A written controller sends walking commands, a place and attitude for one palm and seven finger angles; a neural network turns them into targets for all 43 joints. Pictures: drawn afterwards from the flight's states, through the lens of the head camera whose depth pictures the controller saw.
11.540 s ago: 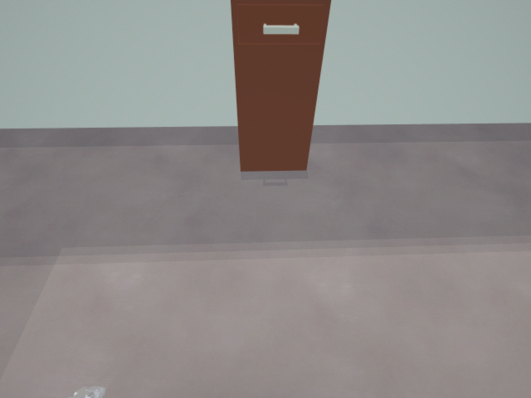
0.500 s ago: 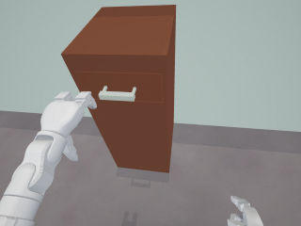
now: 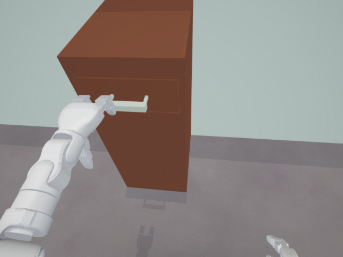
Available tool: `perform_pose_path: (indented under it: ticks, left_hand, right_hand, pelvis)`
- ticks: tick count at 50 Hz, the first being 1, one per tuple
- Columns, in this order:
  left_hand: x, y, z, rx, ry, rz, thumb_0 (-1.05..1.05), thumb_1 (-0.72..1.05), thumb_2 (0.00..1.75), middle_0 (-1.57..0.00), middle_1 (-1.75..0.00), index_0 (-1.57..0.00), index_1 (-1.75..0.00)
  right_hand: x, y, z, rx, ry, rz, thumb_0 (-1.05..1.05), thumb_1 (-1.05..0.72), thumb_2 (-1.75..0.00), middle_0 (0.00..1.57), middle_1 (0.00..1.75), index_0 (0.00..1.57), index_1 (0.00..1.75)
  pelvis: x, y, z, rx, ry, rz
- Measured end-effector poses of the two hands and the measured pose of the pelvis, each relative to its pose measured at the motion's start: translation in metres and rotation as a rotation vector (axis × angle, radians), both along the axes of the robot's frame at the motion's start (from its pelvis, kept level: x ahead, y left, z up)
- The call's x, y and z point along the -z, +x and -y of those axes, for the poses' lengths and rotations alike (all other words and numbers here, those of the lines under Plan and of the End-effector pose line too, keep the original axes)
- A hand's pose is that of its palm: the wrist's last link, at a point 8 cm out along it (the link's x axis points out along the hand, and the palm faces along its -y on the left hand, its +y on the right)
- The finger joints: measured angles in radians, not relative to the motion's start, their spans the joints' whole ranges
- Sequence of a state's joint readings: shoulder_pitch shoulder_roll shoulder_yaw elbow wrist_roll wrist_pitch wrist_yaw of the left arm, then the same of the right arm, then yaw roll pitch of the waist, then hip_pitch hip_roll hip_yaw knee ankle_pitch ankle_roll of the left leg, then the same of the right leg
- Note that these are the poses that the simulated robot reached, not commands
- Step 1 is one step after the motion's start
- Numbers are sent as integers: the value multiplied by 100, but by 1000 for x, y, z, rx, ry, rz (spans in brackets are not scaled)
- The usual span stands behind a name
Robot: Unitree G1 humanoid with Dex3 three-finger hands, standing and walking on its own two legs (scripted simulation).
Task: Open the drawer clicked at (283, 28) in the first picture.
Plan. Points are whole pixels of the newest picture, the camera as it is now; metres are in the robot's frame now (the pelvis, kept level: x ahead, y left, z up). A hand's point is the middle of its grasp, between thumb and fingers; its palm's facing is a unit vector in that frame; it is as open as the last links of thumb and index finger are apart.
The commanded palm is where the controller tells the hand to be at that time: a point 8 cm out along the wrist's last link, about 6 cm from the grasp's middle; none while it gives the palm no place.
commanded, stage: move the hooked fingers above the handle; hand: left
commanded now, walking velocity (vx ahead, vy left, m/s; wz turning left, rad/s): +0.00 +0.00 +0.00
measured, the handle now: (127, 101) +0.56 +0.21 +0.01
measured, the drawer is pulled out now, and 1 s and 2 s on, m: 0.00 0.00 0.00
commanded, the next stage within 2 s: none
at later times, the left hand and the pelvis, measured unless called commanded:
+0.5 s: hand (111, 115) +0.43 +0.21 +0.08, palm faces -0.04 -0.02 -1.00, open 13.8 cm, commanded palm +0.42 +0.22 +0.14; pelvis +0.01 +0.00 -0.01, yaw -1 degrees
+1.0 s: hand (117, 102) +0.50 +0.21 +0.07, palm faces -0.06 +0.01 -1.00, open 13.8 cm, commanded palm +0.49 +0.21 +0.12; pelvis +0.01 +0.00 -0.02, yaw -1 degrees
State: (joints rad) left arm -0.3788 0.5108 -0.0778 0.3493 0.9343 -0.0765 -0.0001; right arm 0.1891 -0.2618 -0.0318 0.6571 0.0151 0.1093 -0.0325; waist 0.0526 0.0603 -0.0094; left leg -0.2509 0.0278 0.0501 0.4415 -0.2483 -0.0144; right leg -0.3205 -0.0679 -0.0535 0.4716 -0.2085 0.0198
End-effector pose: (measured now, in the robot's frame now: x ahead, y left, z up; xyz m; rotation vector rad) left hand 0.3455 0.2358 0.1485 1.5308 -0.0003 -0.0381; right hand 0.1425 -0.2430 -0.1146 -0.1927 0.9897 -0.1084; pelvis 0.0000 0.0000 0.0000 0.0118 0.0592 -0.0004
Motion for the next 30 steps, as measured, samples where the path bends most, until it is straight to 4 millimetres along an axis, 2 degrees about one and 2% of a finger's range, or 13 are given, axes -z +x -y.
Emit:
perform_pose_path:
  ticks: [11,17,30]
  left_hand:
    - [4,34,16,39,1,31,0,-49,30,-32,-121,-32,-120]
    - [8,51,15,-2,24,6,0,-49,30,-32,-121,-32,-120]
    - [15,82,24,21,33,-5,0,-49,30,-32,-121,-32,-120]
  right_hand:
    - [10,-28,11,71,-8,-78,1,-90,-90,20,30,20,30]
    - [13,-34,12,90,2,-94,0,-90,-90,20,30,20,30]
    - [16,-48,21,118,-24,-132,0,-90,-90,20,30,20,30]
  pelvis:
    - [3,5,-1,11,2,-38]
    - [4,8,0,14,2,-55]
    - [9,9,3,11,2,-95]
